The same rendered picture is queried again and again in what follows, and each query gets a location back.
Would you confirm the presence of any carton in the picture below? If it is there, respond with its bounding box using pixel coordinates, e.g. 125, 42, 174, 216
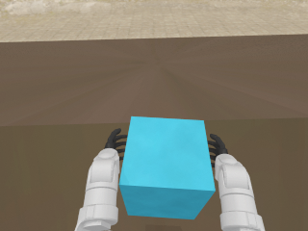
118, 116, 216, 219

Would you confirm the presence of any robot left forearm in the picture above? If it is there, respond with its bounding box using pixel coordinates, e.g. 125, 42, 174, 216
74, 148, 120, 231

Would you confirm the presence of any robot right hand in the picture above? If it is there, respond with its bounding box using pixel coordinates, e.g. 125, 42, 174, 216
207, 134, 228, 167

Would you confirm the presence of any robot left hand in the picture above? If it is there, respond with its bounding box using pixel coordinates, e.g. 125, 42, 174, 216
104, 128, 128, 161

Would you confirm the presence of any robot right forearm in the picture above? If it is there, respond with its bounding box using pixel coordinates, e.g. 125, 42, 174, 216
215, 153, 266, 231

